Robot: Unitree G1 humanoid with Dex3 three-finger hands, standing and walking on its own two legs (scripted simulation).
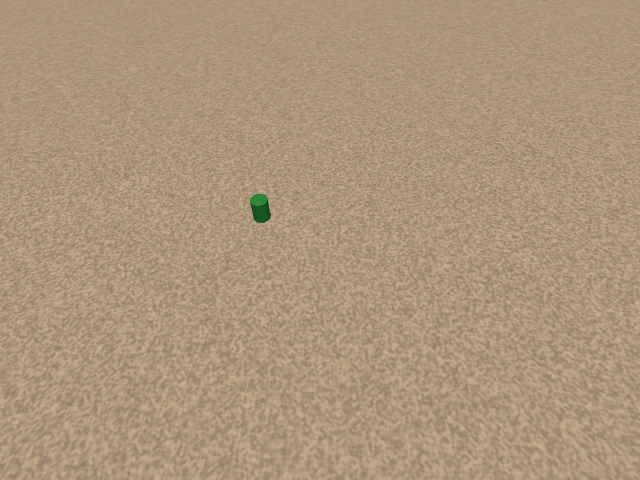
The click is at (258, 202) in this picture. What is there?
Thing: squat round
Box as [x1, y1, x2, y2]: [250, 194, 269, 222]
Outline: 255,194 250,199 253,217 258,222 266,221 269,218 267,198 263,194
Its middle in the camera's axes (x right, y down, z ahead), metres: -0.25 -0.12 +1.70
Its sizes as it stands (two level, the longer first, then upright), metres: 0.076 0.076 0.105
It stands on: the floor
